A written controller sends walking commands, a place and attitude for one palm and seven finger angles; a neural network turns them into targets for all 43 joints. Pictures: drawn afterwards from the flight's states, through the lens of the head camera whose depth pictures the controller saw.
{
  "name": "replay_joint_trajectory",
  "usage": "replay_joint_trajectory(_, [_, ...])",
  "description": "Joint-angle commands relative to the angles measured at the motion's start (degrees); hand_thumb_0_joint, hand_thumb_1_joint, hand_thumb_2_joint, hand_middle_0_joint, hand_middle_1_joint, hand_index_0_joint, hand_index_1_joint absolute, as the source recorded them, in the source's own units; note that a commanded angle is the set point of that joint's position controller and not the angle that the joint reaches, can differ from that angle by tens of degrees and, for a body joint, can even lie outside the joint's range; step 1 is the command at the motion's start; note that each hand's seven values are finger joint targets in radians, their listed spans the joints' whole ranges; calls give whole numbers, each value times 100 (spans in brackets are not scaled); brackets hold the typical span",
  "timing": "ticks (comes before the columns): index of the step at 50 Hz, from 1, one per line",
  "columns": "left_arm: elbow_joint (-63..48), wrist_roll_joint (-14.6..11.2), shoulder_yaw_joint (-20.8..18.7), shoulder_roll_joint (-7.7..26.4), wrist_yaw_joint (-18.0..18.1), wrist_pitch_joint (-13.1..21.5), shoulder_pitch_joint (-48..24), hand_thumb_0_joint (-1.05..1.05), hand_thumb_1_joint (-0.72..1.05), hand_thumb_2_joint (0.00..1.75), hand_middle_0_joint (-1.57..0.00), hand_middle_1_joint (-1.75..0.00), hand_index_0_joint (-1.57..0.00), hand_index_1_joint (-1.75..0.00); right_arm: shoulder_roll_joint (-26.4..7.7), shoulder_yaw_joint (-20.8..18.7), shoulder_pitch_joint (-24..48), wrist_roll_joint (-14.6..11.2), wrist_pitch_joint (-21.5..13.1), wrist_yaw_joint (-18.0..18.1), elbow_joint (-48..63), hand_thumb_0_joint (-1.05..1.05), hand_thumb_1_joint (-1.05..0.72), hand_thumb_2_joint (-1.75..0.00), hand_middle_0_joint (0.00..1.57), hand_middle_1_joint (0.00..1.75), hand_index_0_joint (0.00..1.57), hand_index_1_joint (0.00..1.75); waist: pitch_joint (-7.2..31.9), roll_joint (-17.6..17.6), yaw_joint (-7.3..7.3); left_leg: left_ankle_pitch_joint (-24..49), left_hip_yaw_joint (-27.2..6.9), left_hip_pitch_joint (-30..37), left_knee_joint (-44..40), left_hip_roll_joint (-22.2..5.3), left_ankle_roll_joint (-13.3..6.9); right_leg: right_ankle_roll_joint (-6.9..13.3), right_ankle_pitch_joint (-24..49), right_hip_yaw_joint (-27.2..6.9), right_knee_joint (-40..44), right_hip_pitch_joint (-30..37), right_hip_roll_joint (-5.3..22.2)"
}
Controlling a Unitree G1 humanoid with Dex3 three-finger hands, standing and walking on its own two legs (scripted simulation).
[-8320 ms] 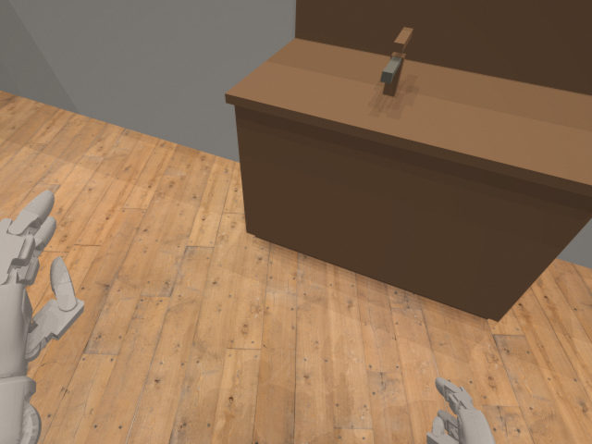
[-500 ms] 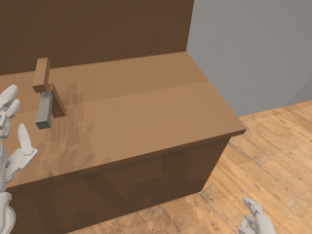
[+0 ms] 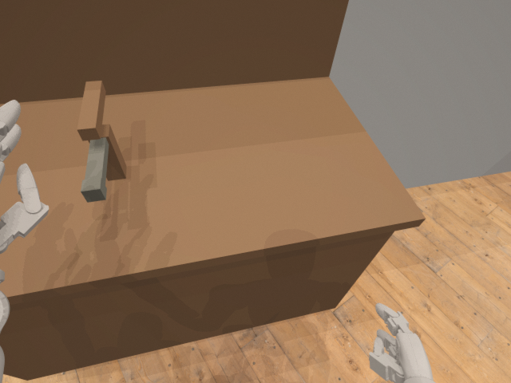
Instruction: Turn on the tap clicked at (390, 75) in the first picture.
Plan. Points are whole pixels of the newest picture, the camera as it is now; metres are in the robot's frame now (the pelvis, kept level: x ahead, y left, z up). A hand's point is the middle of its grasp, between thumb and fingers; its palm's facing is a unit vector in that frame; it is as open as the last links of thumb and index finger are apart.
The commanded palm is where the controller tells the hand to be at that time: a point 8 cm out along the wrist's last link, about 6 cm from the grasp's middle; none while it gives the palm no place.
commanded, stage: come to a stop and stand still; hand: left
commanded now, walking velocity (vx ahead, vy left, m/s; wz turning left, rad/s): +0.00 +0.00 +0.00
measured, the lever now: (94, 190) +0.35 +0.32 +0.07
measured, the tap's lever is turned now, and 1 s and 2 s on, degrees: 0 0 0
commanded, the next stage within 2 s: look again from close up in 0.60 s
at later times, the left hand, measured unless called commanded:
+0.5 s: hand (9, 264) +0.18 +0.30 +0.16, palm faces +0.45 -0.83 -0.33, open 7.4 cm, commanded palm +0.12 +0.32 +0.17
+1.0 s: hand (34, 236) +0.22 +0.30 +0.15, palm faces +0.42 -0.83 -0.36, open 7.4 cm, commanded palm +0.16 +0.32 +0.17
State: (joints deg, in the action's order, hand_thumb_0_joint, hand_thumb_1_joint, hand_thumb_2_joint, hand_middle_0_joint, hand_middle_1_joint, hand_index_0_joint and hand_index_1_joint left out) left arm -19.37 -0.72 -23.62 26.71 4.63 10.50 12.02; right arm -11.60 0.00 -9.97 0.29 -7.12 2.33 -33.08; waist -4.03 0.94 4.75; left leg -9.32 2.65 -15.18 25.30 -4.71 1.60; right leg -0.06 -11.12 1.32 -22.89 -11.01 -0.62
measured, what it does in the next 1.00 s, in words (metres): stands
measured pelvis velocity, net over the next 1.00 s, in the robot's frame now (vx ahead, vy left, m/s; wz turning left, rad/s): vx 0.01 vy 0.04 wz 0.04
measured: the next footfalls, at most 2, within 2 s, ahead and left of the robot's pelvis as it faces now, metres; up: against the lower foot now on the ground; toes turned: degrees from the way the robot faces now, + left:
none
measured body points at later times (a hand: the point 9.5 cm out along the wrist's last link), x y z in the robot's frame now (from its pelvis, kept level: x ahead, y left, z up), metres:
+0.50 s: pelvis -0.03 +0.04 +0.00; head -0.02 +0.06 +0.44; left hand +0.15 +0.34 +0.18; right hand +0.14 -0.17 -0.08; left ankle +0.04 +0.14 -0.74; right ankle +0.01 -0.12 -0.74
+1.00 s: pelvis +0.01 +0.04 +0.00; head +0.03 +0.06 +0.45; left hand +0.19 +0.34 +0.17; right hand +0.21 -0.17 -0.07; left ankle +0.04 +0.14 -0.74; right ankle +0.01 -0.12 -0.74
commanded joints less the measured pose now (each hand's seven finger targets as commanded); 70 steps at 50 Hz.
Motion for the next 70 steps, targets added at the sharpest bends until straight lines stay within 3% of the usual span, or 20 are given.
replay_joint_trajectory(1, [-1719,-227,137,91,48,477,760,0,90,90,-20,-30,-20,-30,-724,-372,235,-148,-479,-216,1046,0,-90,-90,20,30,20,30,1631,-900,-163,1812,-32,912,59,-48,-274,70,1548,-404,-213,434,429])
replay_joint_trajectory(3, [-1980,-235,0,301,117,468,1016,0,90,90,-20,-30,-20,-30,-719,-330,303,-139,-493,-204,1065,0,-90,-90,20,30,20,30,1339,-326,-188,821,-131,554,-110,-8,-228,43,638,-369,-44,226,329])
replay_joint_trajectory(6, [-1889,-260,-476,589,217,496,1045,0,90,90,-20,-30,-20,-30,-712,-254,378,-150,-472,-75,1094,0,-90,-90,20,30,20,30,797,-58,-247,-969,-278,-61,-518,3,-247,20,-556,-267,121,-57,239])
replay_joint_trajectory(8, [-1779,-236,-653,698,232,592,772,0,90,90,-20,-30,-20,-30,-714,-240,350,-134,-479,21,1055,0,-90,-90,20,30,20,30,499,-126,-300,-1716,-359,-230,-673,34,-272,32,-1209,-364,317,-320,205])
replay_joint_trajectory(9, [-1917,-207,-798,886,260,614,561,0,90,90,-20,-30,-20,-30,-727,-212,412,-144,-471,64,1022,0,-90,-90,20,30,20,30,394,-391,-308,-1830,-382,-178,-780,-12,-291,26,-1233,-304,288,-406,153])
replay_joint_trajectory(12, [-1722,-118,-510,543,249,697,171,0,90,90,-20,-30,-20,-30,-734,-213,284,-127,-587,72,951,0,-90,-90,20,30,20,30,517,-813,-300,-2350,-426,-501,-928,-99,-379,37,-1112,-242,-21,47,97])
replay_joint_trajectory(18, [-1717,16,-34,186,208,665,165,0,90,90,-20,-30,-20,-30,-704,-190,241,-92,-766,-46,774,0,-90,-90,20,30,20,30,442,-514,-304,-2273,-361,-256,-661,95,-320,58,-1287,-461,428,-216,91])
replay_joint_trajectory(21, [-1724,54,-1,133,211,648,144,0,90,90,-20,-30,-20,-30,-702,-177,251,-89,-782,-73,708,0,-90,-90,20,30,20,30,447,-599,-323,-2342,-535,-188,-873,24,-305,35,-1136,-376,325,-210,-5])
replay_joint_trajectory(24, [-1686,57,-279,351,223,656,293,0,90,90,-20,-30,-20,-30,-668,-165,303,-100,-753,-87,682,0,-90,-90,20,30,20,30,561,-679,-298,-2171,-584,-86,-938,-20,-311,19,-816,-329,252,-105,-53])
replay_joint_trajectory(33, [-1731,21,-159,190,199,627,275,0,90,90,-20,-30,-20,-30,-649,-182,304,-104,-695,-91,754,0,-90,-90,20,30,20,30,531,-459,-313,-2124,-549,-111,-826,48,-311,18,-727,-444,483,-16,2])
replay_joint_trajectory(42, [-1964,-22,-106,180,236,576,342,0,90,90,-20,-30,-20,-30,-666,-226,365,-116,-604,-79,763,0,-90,-90,20,30,20,30,853,-670,-310,-787,-468,439,-578,119,-279,42,217,-424,371,105,73])
replay_joint_trajectory(44, [-1928,-44,-337,377,264,535,594,0,90,90,-20,-30,-20,-30,-630,-201,442,-134,-573,-70,775,0,-90,-90,20,30,20,30,894,-557,-282,-482,-439,495,-522,113,-264,30,419,-382,370,161,97])
replay_joint_trajectory(49, [-2014,-127,-412,418,259,485,853,0,90,90,-20,-30,-20,-30,-618,-216,455,-159,-479,-55,807,0,-90,-90,20,30,20,30,1063,-428,-290,436,-383,743,-327,107,-262,21,967,-352,287,254,160])
replay_joint_trajectory(50, [-1946,-155,-252,242,233,480,881,0,90,90,-20,-30,-20,-30,-634,-217,405,-142,-447,-57,802,0,-90,-90,20,30,20,30,1061,-428,-314,533,-365,707,-314,111,-271,16,1023,-328,276,289,161])
replay_joint_trajectory(59, [-2152,-216,-403,433,245,349,896,0,90,90,-20,-30,-20,-30,-614,-250,476,-196,-300,-15,898,0,-90,-90,20,30,20,30,1207,-546,-318,1552,-309,1095,-122,-138,-257,-13,1434,-320,124,166,153])
replay_joint_trajectory(60, [-2112,-232,-218,244,222,351,914,0,90,90,-20,-30,-20,-30,-628,-235,416,-163,-277,-20,893,0,-90,-90,20,30,20,30,1228,-565,-334,1524,-277,1043,-131,-98,-264,-9,1469,-309,146,206,147])
replay_joint_trajectory(64, [-2234,-211,-451,493,298,322,1131,0,90,90,-20,-30,-20,-30,-601,-225,500,-174,-266,20,939,0,-90,-90,20,30,20,30,1265,-625,-302,1403,-272,970,-57,-50,-257,37,1679,-434,212,288,248])
replay_joint_trajectory(65, [-2152,-237,-250,268,265,330,1141,0,90,90,-20,-30,-20,-30,-618,-204,427,-141,-225,11,920,0,-90,-90,20,30,20,30,1242,-546,-330,1336,-283,867,-113,9,-252,39,1660,-404,224,340,218])
replay_joint_trajectory(69, [-2050,-252,-489,489,304,277,1278,0,90,90,-20,-30,-20,-30,-597,-214,511,-166,-186,68,950,0,-90,-90,20,30,20,30,1127,-390,-328,855,-277,874,-171,5,-260,46,1462,-500,355,207,281])
replay_joint_trajectory(70, [-1870,-281,-298,271,271,271,1282,0,90,90,-20,-30,-20,-30,-612,-191,444,-131,-135,60,920,0,-90,-90,20,30,20,30,1104,-326,-349,689,-273,772,-230,46,-266,38,1337,-465,391,244,252])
